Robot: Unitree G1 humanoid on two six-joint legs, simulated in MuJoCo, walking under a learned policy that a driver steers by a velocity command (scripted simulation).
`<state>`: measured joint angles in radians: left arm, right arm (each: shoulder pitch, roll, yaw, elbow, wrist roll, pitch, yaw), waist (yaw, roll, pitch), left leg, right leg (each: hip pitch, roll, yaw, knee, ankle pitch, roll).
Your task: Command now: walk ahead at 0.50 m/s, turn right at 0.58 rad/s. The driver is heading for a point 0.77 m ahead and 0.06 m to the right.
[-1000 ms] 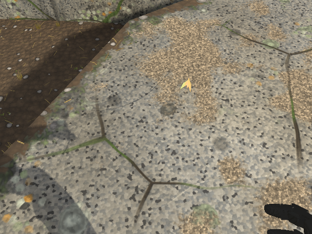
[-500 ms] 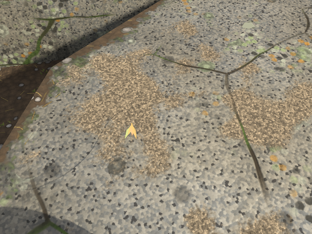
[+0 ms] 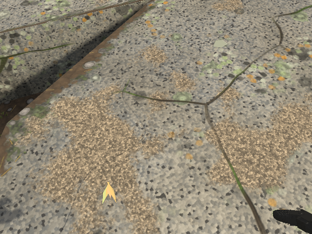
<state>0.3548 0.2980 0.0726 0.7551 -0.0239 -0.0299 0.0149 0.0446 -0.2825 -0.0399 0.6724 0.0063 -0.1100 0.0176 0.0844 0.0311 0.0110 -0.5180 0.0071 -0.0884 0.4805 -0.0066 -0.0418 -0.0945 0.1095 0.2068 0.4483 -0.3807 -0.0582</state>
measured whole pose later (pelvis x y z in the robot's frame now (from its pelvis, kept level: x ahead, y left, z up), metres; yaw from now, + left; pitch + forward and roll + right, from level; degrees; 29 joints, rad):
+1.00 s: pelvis +0.41 -0.07 +0.00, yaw -18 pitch +1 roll -2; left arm 0.13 0.25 0.05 0.76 0.01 0.01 0.02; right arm 0.19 -0.29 -0.04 0.80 0.01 0.02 -0.01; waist -0.02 0.02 0.02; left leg -0.35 0.07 0.00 0.64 -0.28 -0.02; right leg -0.25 0.04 -0.09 0.47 -0.24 -0.05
